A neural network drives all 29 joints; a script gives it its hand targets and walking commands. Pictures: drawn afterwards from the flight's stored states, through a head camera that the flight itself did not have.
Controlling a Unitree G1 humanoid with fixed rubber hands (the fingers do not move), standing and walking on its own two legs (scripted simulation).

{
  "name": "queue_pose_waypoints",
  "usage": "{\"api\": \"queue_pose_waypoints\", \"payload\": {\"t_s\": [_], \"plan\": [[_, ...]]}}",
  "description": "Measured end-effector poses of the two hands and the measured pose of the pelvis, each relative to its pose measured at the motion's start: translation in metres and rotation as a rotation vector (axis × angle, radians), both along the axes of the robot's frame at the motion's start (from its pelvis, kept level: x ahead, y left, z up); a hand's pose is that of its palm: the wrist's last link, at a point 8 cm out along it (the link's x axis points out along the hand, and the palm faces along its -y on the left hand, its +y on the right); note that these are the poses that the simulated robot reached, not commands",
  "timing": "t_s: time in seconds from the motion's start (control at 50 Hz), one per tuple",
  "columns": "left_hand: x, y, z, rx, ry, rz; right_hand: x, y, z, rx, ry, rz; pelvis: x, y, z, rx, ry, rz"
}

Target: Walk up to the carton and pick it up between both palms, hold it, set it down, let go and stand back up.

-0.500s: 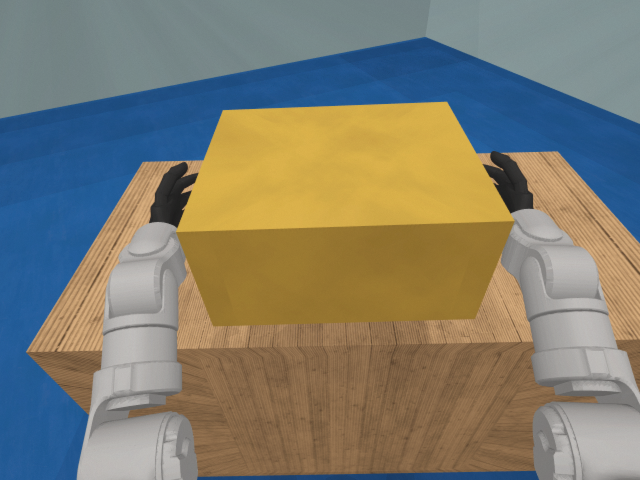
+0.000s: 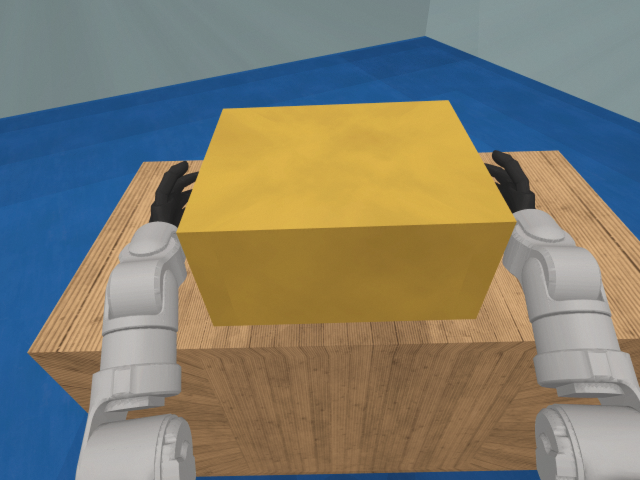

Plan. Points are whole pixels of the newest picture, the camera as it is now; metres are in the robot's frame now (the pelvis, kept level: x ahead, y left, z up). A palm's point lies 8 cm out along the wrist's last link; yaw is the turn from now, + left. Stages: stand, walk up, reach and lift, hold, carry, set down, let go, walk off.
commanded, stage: hold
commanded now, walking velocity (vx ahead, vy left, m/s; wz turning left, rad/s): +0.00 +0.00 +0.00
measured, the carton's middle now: (339, 205) +0.41 -0.01 +0.16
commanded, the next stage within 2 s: none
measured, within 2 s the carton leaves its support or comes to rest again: neither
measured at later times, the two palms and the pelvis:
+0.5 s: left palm (170, 228) +0.37 +0.19 +0.17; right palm (511, 213) +0.36 -0.21 +0.18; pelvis +0.00 +0.00 +0.00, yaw +0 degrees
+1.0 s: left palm (171, 227) +0.36 +0.19 +0.18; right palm (513, 217) +0.35 -0.22 +0.18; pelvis +0.00 +0.00 +0.00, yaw +0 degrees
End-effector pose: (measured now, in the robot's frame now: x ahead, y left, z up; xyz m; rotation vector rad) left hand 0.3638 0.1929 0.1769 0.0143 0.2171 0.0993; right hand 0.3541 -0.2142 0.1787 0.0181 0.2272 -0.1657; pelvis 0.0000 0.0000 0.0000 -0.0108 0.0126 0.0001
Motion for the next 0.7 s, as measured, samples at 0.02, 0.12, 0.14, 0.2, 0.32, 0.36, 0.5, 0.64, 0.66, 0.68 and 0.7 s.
{"api": "queue_pose_waypoints", "payload": {"t_s": [0.02, 0.12, 0.14, 0.2, 0.32, 0.36, 0.5, 0.64, 0.66, 0.68, 0.7], "plan": [[0.0, -0.0004, 0.0001, -0.001, 0.002, 0.0, -0.0002, -0.0004, -0.0001, 0.002, 0.002, -0.001, 0.0, 0.0001, 0.0, 0.0, -0.002, -0.001], [0.0008, -0.002, -0.0016, -0.007, 0.017, 0.001, -0.0001, -0.002, -0.0028, 0.006, 0.016, -0.003, -0.0004, 0.0, 0.0001, 0.002, -0.007, -0.006], [0.0009, -0.0021, -0.002, -0.008, 0.018, 0.0, -0.0001, -0.0022, -0.003, 0.004, 0.017, -0.003, -0.0004, -0.0001, 0.0001, 0.002, -0.006, -0.007], [0.0012, -0.0023, -0.002, -0.006, 0.016, -0.001, 0.0002, -0.0023, -0.0028, 0.001, 0.014, -0.002, -0.0003, -0.0004, 0.0, 0.002, -0.001, -0.007], [0.0023, -0.0017, -0.002, -0.01, 0.013, 0.003, 0.0024, -0.0018, -0.0022, 0.002, 0.012, 0.0, -0.0003, -0.0016, 0.0001, 0.002, 0.001, -0.006], [0.0026, -0.0012, -0.0025, -0.012, 0.014, 0.004, 0.0034, -0.0013, -0.0016, -0.001, 0.012, 0.002, -0.0001, -0.002, 0.0001, 0.002, 0.003, -0.006], [0.0022, 0.0005, -0.004, -0.014, 0.012, 0.008, 0.005, 0.0006, -0.0002, -0.008, 0.011, 0.005, 0.0015, -0.0033, 0.0003, 0.001, 0.001, 0.001], [0.0006, 0.0013, -0.0053, -0.013, 0.011, 0.006, 0.0028, 0.0013, -0.0015, -0.002, 0.009, 0.002, 0.0025, -0.0033, 0.0003, 0.0, -0.004, 0.007], [0.0007, 0.0012, -0.0056, -0.013, 0.013, 0.005, 0.0026, 0.0012, -0.0022, -0.001, 0.012, 0.001, 0.0025, -0.0032, 0.0003, 0.0, -0.004, 0.007], [0.0007, 0.001, -0.0058, -0.012, 0.015, 0.004, 0.0023, 0.001, -0.0028, 0.0, 0.013, 0.001, 0.0025, -0.003, 0.0003, 0.0, -0.004, 0.007], [0.0007, 0.0009, -0.006, -0.01, 0.016, 0.003, 0.0019, 0.0009, -0.0034, 0.0, 0.015, 0.0, 0.0024, -0.0028, 0.0003, 0.0, -0.004, 0.007]]}}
